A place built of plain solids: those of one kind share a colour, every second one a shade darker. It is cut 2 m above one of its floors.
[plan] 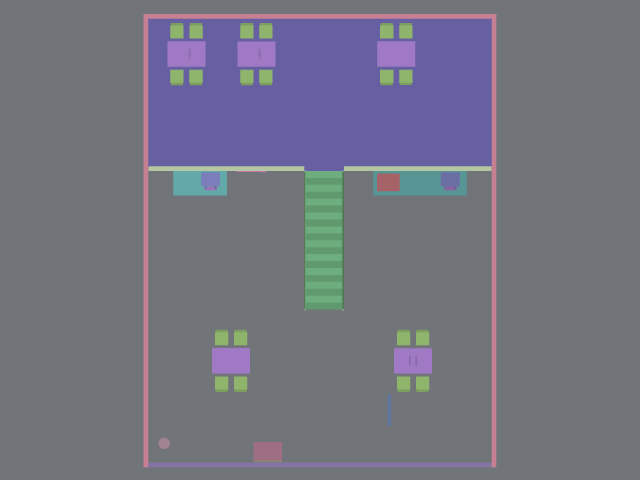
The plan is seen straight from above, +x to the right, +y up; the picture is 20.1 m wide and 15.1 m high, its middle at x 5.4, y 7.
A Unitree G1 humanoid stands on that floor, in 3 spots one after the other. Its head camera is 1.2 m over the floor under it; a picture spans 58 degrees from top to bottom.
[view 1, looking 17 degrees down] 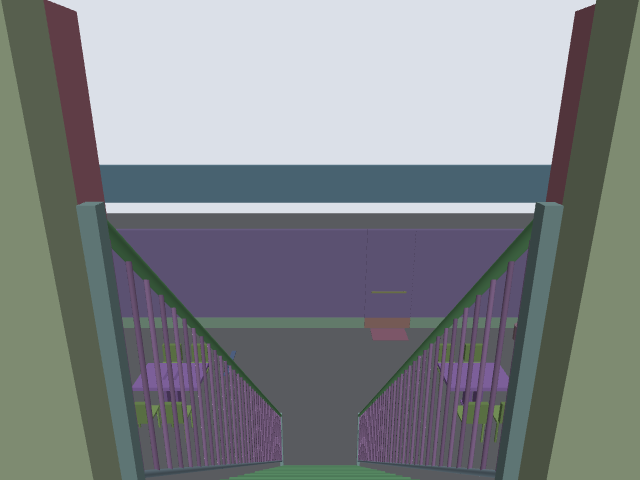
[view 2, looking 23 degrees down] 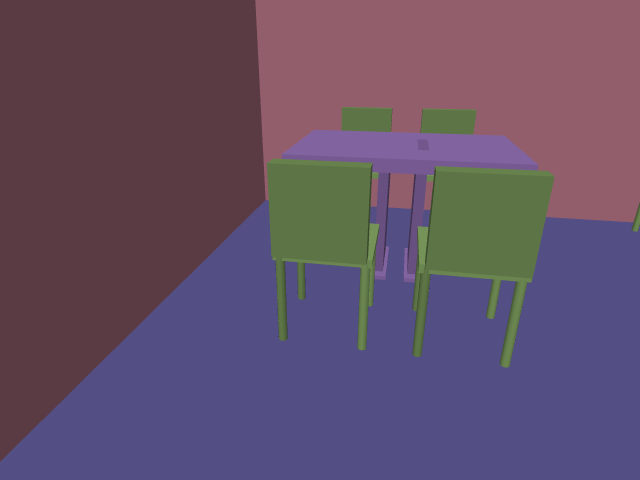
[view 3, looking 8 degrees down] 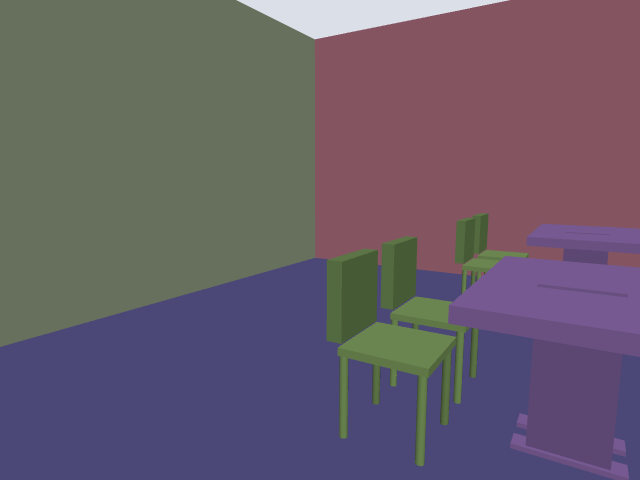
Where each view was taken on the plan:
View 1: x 5.53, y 10.27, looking -90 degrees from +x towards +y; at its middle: window_wall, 10.74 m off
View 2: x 1.20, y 10.37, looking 101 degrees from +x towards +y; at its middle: side_chair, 1.66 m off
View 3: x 5.53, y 12.86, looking -148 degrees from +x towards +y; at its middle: wall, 6.59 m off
